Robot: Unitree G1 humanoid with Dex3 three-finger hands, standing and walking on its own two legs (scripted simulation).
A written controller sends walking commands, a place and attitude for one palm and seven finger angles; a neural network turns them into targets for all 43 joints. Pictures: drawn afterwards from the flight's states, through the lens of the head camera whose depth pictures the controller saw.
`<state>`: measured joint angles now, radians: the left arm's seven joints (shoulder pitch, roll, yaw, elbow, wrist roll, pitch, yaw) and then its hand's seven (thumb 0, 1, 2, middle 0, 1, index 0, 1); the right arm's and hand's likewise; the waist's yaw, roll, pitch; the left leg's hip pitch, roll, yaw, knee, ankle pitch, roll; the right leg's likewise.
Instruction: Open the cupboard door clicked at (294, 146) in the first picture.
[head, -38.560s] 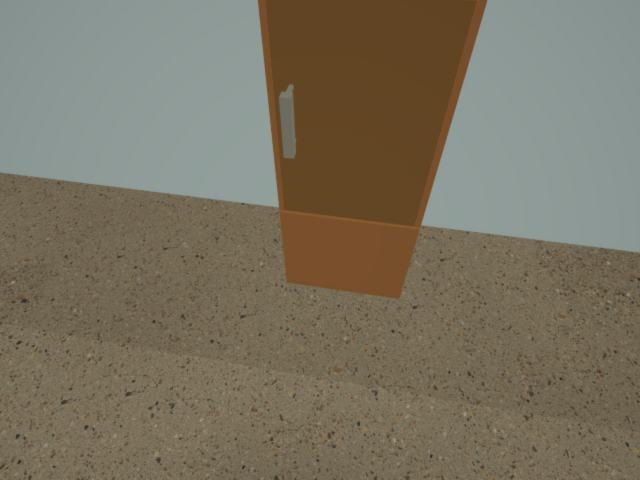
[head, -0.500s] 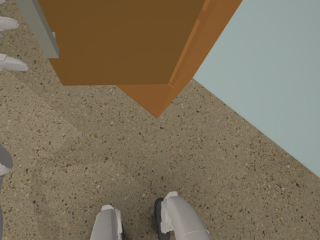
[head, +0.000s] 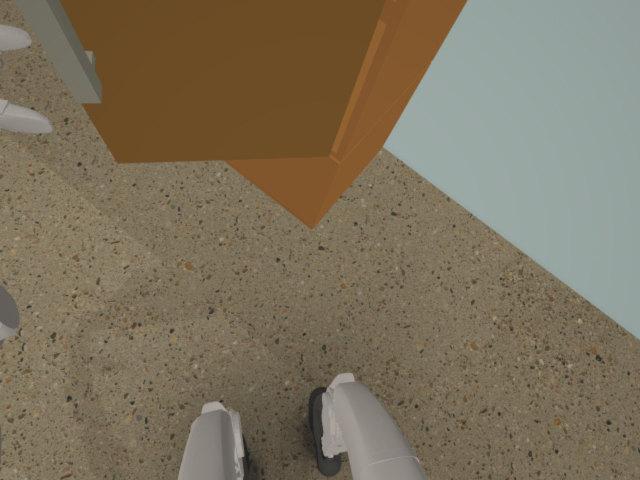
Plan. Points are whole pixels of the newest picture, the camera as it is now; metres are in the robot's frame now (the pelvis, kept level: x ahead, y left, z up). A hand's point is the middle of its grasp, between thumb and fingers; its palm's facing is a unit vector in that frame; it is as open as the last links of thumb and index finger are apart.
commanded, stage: slide the fingers in behind the handle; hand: left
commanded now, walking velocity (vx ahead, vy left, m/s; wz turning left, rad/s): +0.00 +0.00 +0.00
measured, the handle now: (61, 23) +0.61 +0.21 +0.07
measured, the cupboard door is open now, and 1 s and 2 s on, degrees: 45 44 44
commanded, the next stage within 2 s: close the thumb around the handle in 1.38 s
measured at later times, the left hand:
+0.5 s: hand (25, 56) +0.56 +0.24 +0.08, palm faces +0.01 -1.00 -0.02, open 13.9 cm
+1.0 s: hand (77, 57) +0.57 +0.20 +0.07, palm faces +0.00 -1.00 +0.00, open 14.0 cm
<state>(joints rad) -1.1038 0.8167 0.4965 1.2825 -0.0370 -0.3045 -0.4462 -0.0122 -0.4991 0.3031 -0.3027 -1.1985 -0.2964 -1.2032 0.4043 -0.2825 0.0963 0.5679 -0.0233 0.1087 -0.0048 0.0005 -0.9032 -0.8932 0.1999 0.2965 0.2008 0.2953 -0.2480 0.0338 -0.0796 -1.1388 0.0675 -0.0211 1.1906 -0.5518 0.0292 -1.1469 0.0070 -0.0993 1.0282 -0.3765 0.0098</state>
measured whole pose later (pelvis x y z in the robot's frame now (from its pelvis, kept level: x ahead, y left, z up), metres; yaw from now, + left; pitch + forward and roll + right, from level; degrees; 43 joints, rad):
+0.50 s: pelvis +0.00 +0.00 +0.00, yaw +0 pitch +29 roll -6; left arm -1.11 0.75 0.47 1.26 -0.03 -0.32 -0.36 -0.01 -0.50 0.30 -0.30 -1.20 -0.30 -1.21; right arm 0.42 -0.27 0.09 0.58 -0.04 0.10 0.01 0.00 -0.90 -0.89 0.20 0.30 0.20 0.30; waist -0.25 0.04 -0.08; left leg -1.13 0.06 -0.01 1.18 -0.55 0.03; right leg -1.15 0.00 -0.09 1.02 -0.38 0.01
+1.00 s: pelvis +0.01 +0.00 +0.01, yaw +0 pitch +28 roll -5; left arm -1.07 0.60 0.43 1.23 -0.03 -0.35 -0.26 -0.01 -0.50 0.30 -0.30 -1.20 -0.30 -1.21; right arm 0.41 -0.26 0.07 0.59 -0.05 0.10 0.03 0.00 -0.90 -0.89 0.20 0.30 0.20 0.30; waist -0.24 0.04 -0.10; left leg -1.09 0.06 -0.01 1.16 -0.56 0.03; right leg -1.11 0.00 -0.09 1.01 -0.39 0.01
